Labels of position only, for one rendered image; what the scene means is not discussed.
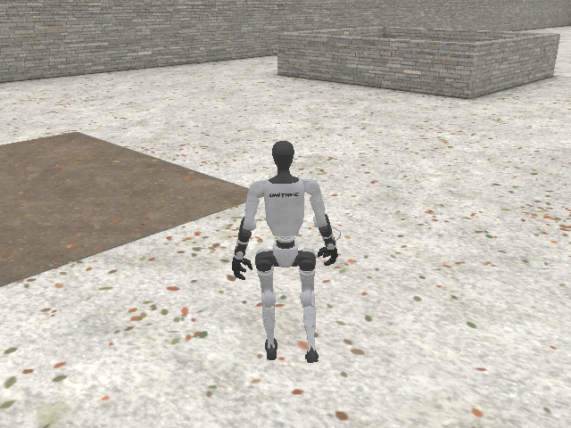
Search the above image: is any robot torso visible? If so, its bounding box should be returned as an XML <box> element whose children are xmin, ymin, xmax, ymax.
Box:
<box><xmin>263</xmin><ymin>175</ymin><xmax>305</xmax><ymax>268</ymax></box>

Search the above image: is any right robot forearm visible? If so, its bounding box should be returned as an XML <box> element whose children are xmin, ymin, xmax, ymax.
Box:
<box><xmin>319</xmin><ymin>214</ymin><xmax>336</xmax><ymax>250</ymax></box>

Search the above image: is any robot left upper arm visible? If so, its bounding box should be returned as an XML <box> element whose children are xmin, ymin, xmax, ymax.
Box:
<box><xmin>243</xmin><ymin>180</ymin><xmax>266</xmax><ymax>231</ymax></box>

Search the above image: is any robot right shin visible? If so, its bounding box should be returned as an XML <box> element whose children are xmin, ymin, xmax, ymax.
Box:
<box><xmin>302</xmin><ymin>291</ymin><xmax>316</xmax><ymax>352</ymax></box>

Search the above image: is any left robot hand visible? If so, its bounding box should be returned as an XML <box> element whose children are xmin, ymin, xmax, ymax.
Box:
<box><xmin>232</xmin><ymin>257</ymin><xmax>252</xmax><ymax>280</ymax></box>

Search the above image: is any right robot hand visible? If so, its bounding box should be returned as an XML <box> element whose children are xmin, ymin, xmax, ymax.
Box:
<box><xmin>318</xmin><ymin>247</ymin><xmax>338</xmax><ymax>266</ymax></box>

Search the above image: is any left robot forearm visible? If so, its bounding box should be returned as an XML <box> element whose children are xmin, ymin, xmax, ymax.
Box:
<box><xmin>234</xmin><ymin>217</ymin><xmax>252</xmax><ymax>259</ymax></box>

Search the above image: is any robot right upper arm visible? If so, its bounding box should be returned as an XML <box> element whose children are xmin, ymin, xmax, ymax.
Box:
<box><xmin>302</xmin><ymin>179</ymin><xmax>327</xmax><ymax>227</ymax></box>

